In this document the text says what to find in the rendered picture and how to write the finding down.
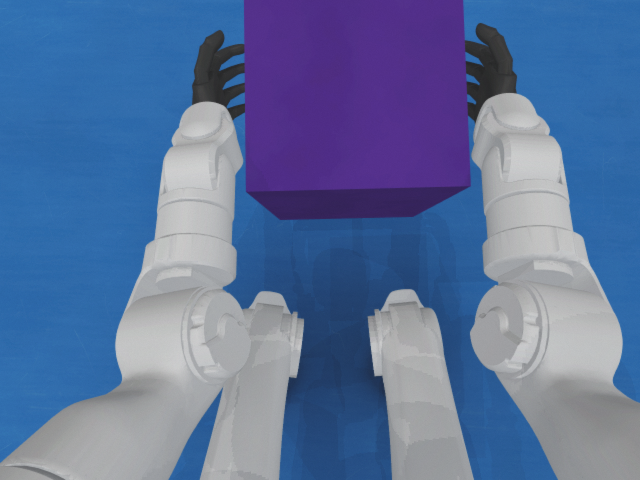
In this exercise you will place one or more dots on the left robot hand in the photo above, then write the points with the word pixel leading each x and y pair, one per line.
pixel 209 81

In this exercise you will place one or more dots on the right robot thigh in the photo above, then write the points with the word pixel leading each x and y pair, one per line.
pixel 426 440

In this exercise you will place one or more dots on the robot thigh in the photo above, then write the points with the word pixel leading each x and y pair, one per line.
pixel 247 435
pixel 426 440

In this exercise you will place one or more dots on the robot right forearm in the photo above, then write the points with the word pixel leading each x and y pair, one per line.
pixel 525 197

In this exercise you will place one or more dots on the left robot upper arm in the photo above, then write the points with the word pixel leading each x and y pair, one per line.
pixel 175 352

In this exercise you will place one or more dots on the left robot thigh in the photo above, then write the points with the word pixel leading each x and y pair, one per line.
pixel 247 435

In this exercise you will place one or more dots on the right robot hand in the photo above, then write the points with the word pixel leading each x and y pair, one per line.
pixel 497 76

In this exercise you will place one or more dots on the right robot upper arm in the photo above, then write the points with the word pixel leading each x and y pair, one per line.
pixel 555 350

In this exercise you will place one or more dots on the carton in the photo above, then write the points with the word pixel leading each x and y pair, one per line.
pixel 355 108

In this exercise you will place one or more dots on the robot left forearm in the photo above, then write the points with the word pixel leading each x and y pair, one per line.
pixel 193 237

